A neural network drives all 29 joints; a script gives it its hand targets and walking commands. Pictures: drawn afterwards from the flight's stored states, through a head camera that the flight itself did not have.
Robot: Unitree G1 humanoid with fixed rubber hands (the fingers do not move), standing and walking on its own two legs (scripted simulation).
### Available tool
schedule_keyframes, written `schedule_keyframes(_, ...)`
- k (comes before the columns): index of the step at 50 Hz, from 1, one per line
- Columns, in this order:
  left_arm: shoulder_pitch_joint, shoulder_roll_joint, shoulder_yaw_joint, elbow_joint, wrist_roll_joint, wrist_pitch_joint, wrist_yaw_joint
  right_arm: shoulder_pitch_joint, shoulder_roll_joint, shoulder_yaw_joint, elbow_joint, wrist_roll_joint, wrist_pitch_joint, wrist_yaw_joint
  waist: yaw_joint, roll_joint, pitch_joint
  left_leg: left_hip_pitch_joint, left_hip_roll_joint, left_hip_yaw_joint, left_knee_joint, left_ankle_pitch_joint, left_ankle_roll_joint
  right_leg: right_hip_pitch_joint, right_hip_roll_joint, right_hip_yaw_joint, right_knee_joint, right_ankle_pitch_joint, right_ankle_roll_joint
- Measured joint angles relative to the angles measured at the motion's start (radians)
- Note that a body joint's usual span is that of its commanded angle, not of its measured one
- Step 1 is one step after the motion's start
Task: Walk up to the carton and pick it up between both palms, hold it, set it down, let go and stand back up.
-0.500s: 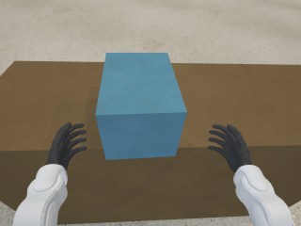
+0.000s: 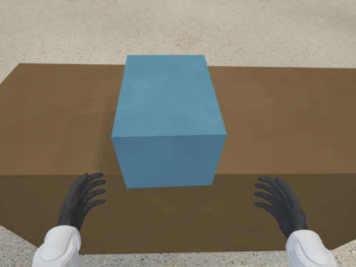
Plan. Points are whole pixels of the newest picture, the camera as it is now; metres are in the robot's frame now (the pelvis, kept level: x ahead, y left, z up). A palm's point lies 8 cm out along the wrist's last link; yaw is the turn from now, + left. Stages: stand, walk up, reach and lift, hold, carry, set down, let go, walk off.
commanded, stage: set down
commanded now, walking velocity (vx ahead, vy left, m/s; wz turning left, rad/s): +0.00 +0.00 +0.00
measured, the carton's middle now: (167, 117) +0.45 +0.04 +0.09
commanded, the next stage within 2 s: let go in 1.24 s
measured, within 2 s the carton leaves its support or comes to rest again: neither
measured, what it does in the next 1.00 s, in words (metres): stands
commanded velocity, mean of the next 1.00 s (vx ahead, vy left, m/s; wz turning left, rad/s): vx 0.00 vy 0.00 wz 0.00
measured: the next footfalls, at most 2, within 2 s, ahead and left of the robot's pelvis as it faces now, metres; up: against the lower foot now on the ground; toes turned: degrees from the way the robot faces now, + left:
none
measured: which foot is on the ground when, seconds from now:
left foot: down 0.00-1.00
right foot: down 0.00-1.00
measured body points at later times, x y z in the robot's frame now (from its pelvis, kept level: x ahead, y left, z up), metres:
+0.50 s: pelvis -0.01 +0.02 +0.00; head +0.01 +0.03 +0.44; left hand +0.21 +0.23 -0.03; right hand +0.20 -0.21 -0.01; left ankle +0.00 +0.13 -0.75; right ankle +0.01 -0.11 -0.75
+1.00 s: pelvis -0.01 +0.02 -0.01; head +0.01 +0.03 +0.44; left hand +0.16 +0.24 -0.10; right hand +0.17 -0.21 -0.09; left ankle +0.00 +0.13 -0.75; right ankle +0.01 -0.10 -0.75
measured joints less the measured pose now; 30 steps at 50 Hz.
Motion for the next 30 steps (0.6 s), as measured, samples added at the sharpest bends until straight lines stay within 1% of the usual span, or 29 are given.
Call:
schedule_keyframes(3,0.011,-0.002,0.000,0.013,0.017,-0.008,-0.006,0.006,-0.011,0.009,0.007,-0.005,-0.004,-0.003,-0.010,0.008,0.012,0.001,-0.001,-0.005,0.009,-0.006,0.002,0.008,-0.001,-0.004,-0.004,-0.001,0.002)
schedule_keyframes(6,0.013,-0.003,-0.002,0.031,0.021,-0.029,-0.002,0.013,-0.023,0.017,0.013,-0.007,-0.016,0.002,-0.014,0.013,0.017,-0.009,-0.003,-0.007,0.021,-0.012,0.004,0.003,-0.003,-0.005,-0.001,-0.003,0.006)
schedule_keyframes(11,0.002,-0.018,-0.008,0.092,0.049,-0.050,-0.005,-0.001,-0.046,0.038,0.069,-0.019,-0.031,0.012,-0.027,0.014,0.035,-0.021,-0.005,-0.015,0.045,-0.021,0.009,0.006,-0.005,-0.010,-0.002,-0.001,0.011)
schedule_keyframes(14,-0.008,-0.037,-0.013,0.156,0.084,-0.039,-0.016,-0.021,-0.048,0.036,0.143,-0.041,-0.039,0.023,-0.033,0.014,0.051,-0.022,-0.008,-0.016,0.056,-0.024,0.013,0.011,-0.007,-0.011,-0.002,0.001,0.015)
schedule_keyframes(15,-0.006,-0.040,-0.017,0.164,0.081,-0.041,-0.013,-0.018,-0.044,0.028,0.154,-0.042,-0.048,0.028,-0.031,0.013,0.049,-0.028,-0.008,-0.015,0.061,-0.025,0.015,0.004,-0.007,-0.009,0.002,0.001,0.016)
schedule_keyframes(17,-0.005,-0.042,-0.031,0.199,0.102,-0.081,-0.002,-0.017,-0.037,0.013,0.195,-0.072,-0.091,0.049,-0.030,0.011,0.046,-0.039,-0.011,-0.014,0.070,-0.028,0.017,-0.007,-0.010,-0.008,0.013,-0.002,0.019)
schedule_keyframes(20,-0.035,-0.050,-0.036,0.300,0.121,-0.114,0.005,-0.048,-0.032,-0.002,0.296,-0.107,-0.118,0.073,-0.029,0.009,0.045,-0.049,-0.014,-0.014,0.084,-0.031,0.021,-0.016,-0.012,-0.008,0.026,-0.005,0.022)
schedule_keyframes(23,-0.066,-0.057,-0.035,0.381,0.124,-0.123,0.011,-0.085,-0.022,-0.014,0.383,-0.125,-0.139,0.086,-0.027,0.005,0.044,-0.060,-0.017,-0.011,0.097,-0.032,0.025,-0.030,-0.015,-0.005,0.042,-0.007,0.025)
schedule_keyframes(26,-0.089,-0.061,-0.046,0.455,0.141,-0.162,0.019,-0.114,-0.009,-0.023,0.469,-0.162,-0.182,0.104,-0.026,0.006,0.037,-0.072,-0.020,-0.011,0.111,-0.035,0.027,-0.042,-0.018,-0.005,0.056,-0.011,0.028)
schedule_keyframes(29,-0.120,-0.067,-0.053,0.524,0.135,-0.186,0.026,-0.146,0.004,-0.034,0.539,-0.177,-0.203,0.118,-0.020,0.007,0.033,-0.083,-0.021,-0.008,0.125,-0.039,0.029,-0.054,-0.019,-0.003,0.074,-0.016,0.029)
schedule_keyframes(30,-0.131,-0.071,-0.054,0.559,0.149,-0.197,0.023,-0.162,0.007,-0.033,0.578,-0.194,-0.218,0.120,-0.022,0.008,0.035,-0.083,-0.022,-0.009,0.129,-0.040,0.030,-0.054,-0.020,-0.004,0.077,-0.017,0.029)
